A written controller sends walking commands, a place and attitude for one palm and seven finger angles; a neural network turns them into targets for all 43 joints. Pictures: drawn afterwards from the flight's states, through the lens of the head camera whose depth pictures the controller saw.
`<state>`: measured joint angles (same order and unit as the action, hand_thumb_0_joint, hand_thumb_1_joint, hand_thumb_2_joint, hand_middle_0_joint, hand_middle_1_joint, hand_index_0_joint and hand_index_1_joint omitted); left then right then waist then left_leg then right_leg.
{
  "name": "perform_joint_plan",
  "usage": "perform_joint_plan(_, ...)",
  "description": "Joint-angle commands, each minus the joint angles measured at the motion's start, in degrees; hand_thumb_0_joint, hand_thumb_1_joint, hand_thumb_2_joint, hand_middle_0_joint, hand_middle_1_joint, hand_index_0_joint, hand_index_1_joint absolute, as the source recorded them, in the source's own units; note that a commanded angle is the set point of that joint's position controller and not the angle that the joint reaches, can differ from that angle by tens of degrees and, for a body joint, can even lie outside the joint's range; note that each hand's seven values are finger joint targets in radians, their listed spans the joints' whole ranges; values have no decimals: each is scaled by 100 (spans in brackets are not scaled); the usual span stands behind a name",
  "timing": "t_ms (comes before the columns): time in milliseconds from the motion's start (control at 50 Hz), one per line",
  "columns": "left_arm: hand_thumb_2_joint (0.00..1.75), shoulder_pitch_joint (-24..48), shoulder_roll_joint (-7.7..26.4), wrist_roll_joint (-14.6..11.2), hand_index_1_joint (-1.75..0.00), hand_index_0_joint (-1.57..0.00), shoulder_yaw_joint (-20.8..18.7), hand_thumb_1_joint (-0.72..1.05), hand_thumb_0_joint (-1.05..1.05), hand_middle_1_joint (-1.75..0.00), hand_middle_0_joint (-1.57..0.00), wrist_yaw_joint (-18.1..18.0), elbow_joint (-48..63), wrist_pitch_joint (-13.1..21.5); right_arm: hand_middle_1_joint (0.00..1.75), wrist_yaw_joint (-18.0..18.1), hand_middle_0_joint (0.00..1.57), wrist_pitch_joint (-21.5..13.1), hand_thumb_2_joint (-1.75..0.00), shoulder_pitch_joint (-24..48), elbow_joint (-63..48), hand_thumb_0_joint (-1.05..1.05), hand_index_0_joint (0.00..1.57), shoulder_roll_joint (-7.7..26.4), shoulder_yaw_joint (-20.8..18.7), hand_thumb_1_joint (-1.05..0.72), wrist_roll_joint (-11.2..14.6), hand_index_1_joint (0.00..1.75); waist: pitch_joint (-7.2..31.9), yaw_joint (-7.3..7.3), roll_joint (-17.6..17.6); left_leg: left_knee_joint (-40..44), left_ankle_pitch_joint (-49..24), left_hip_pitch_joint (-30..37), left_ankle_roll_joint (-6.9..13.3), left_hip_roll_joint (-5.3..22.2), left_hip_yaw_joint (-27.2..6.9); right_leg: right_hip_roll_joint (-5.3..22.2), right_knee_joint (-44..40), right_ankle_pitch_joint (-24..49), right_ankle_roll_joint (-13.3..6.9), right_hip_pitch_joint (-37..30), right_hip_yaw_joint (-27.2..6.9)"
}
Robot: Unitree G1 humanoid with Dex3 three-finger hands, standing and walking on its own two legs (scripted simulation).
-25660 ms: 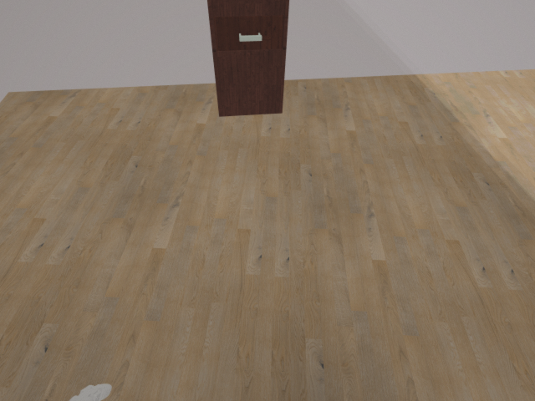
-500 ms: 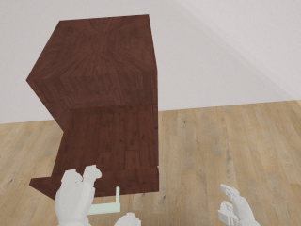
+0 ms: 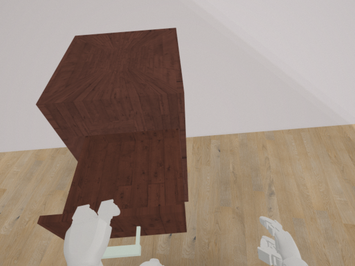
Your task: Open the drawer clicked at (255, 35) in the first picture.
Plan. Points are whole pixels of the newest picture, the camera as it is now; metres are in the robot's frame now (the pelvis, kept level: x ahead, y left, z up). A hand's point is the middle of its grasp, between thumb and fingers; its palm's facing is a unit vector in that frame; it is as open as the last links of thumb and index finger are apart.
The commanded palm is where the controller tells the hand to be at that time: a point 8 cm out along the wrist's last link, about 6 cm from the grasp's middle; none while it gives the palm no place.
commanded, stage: draw the hand back to the body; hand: left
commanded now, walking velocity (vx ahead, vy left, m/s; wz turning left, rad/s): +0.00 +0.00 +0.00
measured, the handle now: (118, 242) +0.22 +0.20 -0.17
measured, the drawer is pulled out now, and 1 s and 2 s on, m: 0.29 0.29 0.29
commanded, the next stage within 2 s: step back with the hand held close in 1.62 s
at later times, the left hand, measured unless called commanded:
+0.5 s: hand (70, 237) +0.17 +0.23 +0.04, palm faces +0.00 -0.15 -0.99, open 13.8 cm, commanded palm +0.15 +0.23 +0.11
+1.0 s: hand (39, 190) +0.21 +0.24 +0.17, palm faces +0.32 -0.86 -0.40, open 12.3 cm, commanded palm +0.16 +0.28 +0.19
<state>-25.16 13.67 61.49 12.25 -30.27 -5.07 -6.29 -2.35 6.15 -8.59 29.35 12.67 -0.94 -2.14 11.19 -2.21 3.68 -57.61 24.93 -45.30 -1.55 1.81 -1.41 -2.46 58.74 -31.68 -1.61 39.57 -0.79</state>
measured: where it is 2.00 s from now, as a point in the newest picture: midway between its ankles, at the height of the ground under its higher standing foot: outside the picture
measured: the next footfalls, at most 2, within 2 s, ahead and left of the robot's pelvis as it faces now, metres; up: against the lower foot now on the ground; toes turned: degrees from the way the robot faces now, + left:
none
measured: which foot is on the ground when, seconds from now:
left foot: down 0.00-1.00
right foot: down 0.00-1.00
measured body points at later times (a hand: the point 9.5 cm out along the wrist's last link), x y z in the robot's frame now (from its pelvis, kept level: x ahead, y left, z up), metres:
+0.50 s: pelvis +0.01 +0.00 +0.02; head +0.01 -0.03 +0.47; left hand +0.17 +0.23 +0.10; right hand +0.22 -0.22 -0.06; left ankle +0.03 +0.14 -0.67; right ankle -0.03 -0.11 -0.67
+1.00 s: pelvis +0.03 +0.02 +0.06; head +0.02 +0.00 +0.50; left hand +0.19 +0.28 +0.19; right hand +0.22 -0.19 -0.02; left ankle +0.03 +0.14 -0.67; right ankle -0.03 -0.11 -0.67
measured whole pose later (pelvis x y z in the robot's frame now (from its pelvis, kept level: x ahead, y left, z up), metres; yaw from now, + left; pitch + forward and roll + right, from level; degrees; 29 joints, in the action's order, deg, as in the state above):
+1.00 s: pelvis +0.03 +0.02 +0.06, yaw +1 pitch +0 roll +0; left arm -35.6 17.8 -1.8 -9.3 -8.7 26.0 2.5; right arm 5.9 -6.7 -13.2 31.3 11.4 2.5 1.0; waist 2.2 -1.5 3.2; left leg -35.1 18.4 -16.6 -0.4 0.1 -1.3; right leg -0.3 32.5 -23.2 0.0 9.2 -0.7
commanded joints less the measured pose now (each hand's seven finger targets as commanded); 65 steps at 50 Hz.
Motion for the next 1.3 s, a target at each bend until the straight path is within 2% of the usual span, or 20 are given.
perform_joint_plan(0, 30, 314, 679, 125, -120, -30, -450, -50, 0, -120, -30, -306, 1269, 251, 30, 19, 20, -315, -90, 685, -898, 0, 20, 525, -243, -90, -23, 30, 780, 67, -299, 446, -1049, 1289, 413, -246, 280, 13, -1102, 2134, -99, 139, 45)
perform_joint_plan(40, 30, 229, 982, 116, -120, -30, -763, -50, 0, -120, -30, -379, 1731, 328, 30, 17, 20, -314, -90, 670, -929, 0, 20, 524, -254, -90, -49, 30, 1101, -48, -98, 442, -1204, 1502, 401, -261, 320, 14, -1109, 2205, -123, 25, -31)
perform_joint_plan(120, 30, -261, 1229, -25, -120, -30, -1151, -50, 0, -120, -30, -424, 1975, 245, 30, 52, 20, -306, -90, 702, -942, 0, 20, 519, -268, -90, -10, 30, 1061, -88, -138, 510, -1381, 1578, 388, -280, 321, 0, -1204, 2549, -130, -280, -68)
perform_joint_plan(220, 30, -349, 941, -353, -120, -30, -845, -50, 0, -120, -30, -47, 1735, -109, 30, 63, 20, -291, -90, 855, -914, 0, 20, 562, -232, -90, 141, 30, 308, 58, -554, 853, -1026, 1483, 418, -243, 274, 36, -1605, 2228, -37, -375, -66)
perform_joint_plan(280, 30, -293, 1157, -520, -120, -30, -890, -50, 0, -120, -30, 317, 1943, -140, 30, 127, 20, -342, -90, 873, -928, 0, 20, 585, -182, -90, 181, 30, 364, -13, -910, 999, -925, 1572, 474, -244, 292, 118, -1825, 2088, 65, -574, -90)
perform_joint_plan(440, 30, -443, 1880, -429, -120, -30, -1643, -50, 0, -120, -30, 579, 2866, 501, 30, 147, 20, -467, -90, 781, -877, 0, 20, 522, -145, -90, 74, 30, 340, -179, -73, 1179, -1308, 2279, 427, -234, 312, 130, -1986, 2193, -44, -604, -140)
perform_joint_plan(460, 30, -686, 1750, -453, -120, -30, -1611, -50, 0, -120, -30, 554, 2773, 510, 30, 152, 20, -465, -90, 767, -885, 0, 20, 497, -180, -90, 110, 30, 93, -159, -20, 1234, -1229, 2193, 416, -204, 309, 105, -1965, 2118, -54, -628, -32)
perform_joint_plan(520, 30, -701, 1817, -558, -120, -30, -1895, -50, 0, -120, -30, 503, 2859, 488, 30, 112, 20, -439, -90, 824, -884, 0, 20, 532, -213, -90, 120, 30, 124, -170, 47, 1317, -1324, 2284, 368, -181, 256, 86, -2020, 2187, -80, -725, -44)
perform_joint_plan(600, 30, -747, 1624, -806, -120, -30, -1736, -50, 0, -120, -30, 675, 2926, 362, 30, 105, 20, -448, -90, 882, -901, 0, 20, 555, -236, -90, 187, 30, 120, -126, -262, 1473, -1316, 2360, 390, -138, 247, 111, -2105, 2194, 5, -876, 77)
perform_joint_plan(620, 32, -505, -202, -4894, -118, -30, -1144, -47, 0, -118, -30, 1288, 3303, 417, 30, 292, 20, -797, -90, 291, -1296, 0, 20, 330, -134, -90, 415, 30, -180, 282, -602, 1876, -1098, 3349, 546, 9, 109, 60, -2357, 1870, 35, -1328, 333)
perform_joint_plan(640, 33, -659, 460, -5239, -115, -29, -1536, -43, 0, -115, -29, 1482, 3248, 588, 30, 428, 20, -1007, -90, 323, -1218, 0, 20, 433, -85, -90, 423, 30, -214, 127, -580, 1984, -844, 3443, 526, 6, 142, 66, -2478, 1555, 41, -1394, 347)
perform_joint_plan(660, 34, -631, 511, -5352, -113, -29, -1516, -40, 0, -113, -29, 1570, 3528, 683, 30, 520, 20, -1148, -90, 445, -1216, 0, 20, 361, -27, -90, 424, 30, -367, 139, -343, 2067, -700, 3363, 513, -15, 168, 128, -2527, 1393, 55, -1447, 317)
perform_joint_plan(680, 36, -794, 875, -5652, -111, -29, -1920, -36, 0, -111, -29, 1640, 3671, 817, 30, 669, 20, -1152, -90, 366, -1223, 0, 20, 496, 30, -90, 365, 30, -349, 42, -630, 2128, -898, 3301, 511, -57, 159, 170, -2659, 1549, 81, -1543, 365)
perform_joint_plan(700, 37, -731, 866, -5862, -109, -29, -1837, -32, 0, -109, -29, 1743, 4012, 890, 30, 779, 20, -1243, -90, 455, -1247, 0, 20, 454, 68, -90, 379, 30, -498, 114, -716, 2221, -1016, 3257, 478, -33, 166, 278, -2719, 1676, 139, -1654, 354)
perform_joint_plan(720, 39, -736, 1193, -5968, -107, -29, -2216, -29, 0, -107, -29, 1759, 4077, 936, 30, 864, 20, -1340, -90, 491, -1163, 0, 20, 482, 77, -90, 356, 30, -585, 19, -477, 2290, -1085, 3248, 435, -65, 156, 314, -2820, 1688, 135, -1725, 333)
perform_joint_plan(800, 45, -713, 1195, -6187, -98, -27, -2401, -15, 0, -98, -27, 1898, 4347, 1108, 30, 944, 20, -1559, -90, 335, -967, 0, 20, 405, 168, -90, 341, 30, -951, 47, -109, 2515, -1511, 3378, 340, -39, 116, 409, -3061, 2136, 103, -1872, 373)
perform_joint_plan(840, 48, -634, 1283, -6183, -93, -27, -2618, -8, 0, -93, -27, 1941, 4325, 1201, 30, 940, 20, -1616, -90, 269, -832, 0, 20, 414, 188, -90, 310, 30, -1053, -5, 371, 2610, -1561, 3499, 290, -100, 105, 343, -3242, 2141, 51, -1889, 383)
perform_joint_plan(1000, 60, -1027, 1030, -6365, -75, -25, -2668, 20, 0, -75, -25, 2193, 4451, 1262, 30, 816, 20, -1640, -90, 404, -733, 0, 20, 424, 38, -90, 322, 30, -539, -1, -285, 2821, -2485, 3907, 278, 16, 125, 325, -3296, 3066, 127, -2548, 433)
perform_joint_plan(1120, 69, -742, 1461, -6369, -62, -24, -3209, 41, 0, -62, -24, 2116, 4693, 1259, 30, 848, 20, -1644, -90, 509, -602, 0, 20, 448, 0, -90, 307, 30, -375, -54, -154, 2918, -2825, 4099, 279, -22, 207, 343, -3475, 3457, 124, -2813, 378)
perform_joint_plan(1280, 81, -455, 1556, -6440, -43, -22, -3630, 69, 0, -43, -22, 2112, 4711, 1295, 30, 790, 20, -1576, -90, 540, -454, 0, 20, 470, -4, -90, 279, 30, -430, -106, -2, 2938, -3227, 4271, 280, -29, 247, 323, -3598, 3909, 140, -2878, 418)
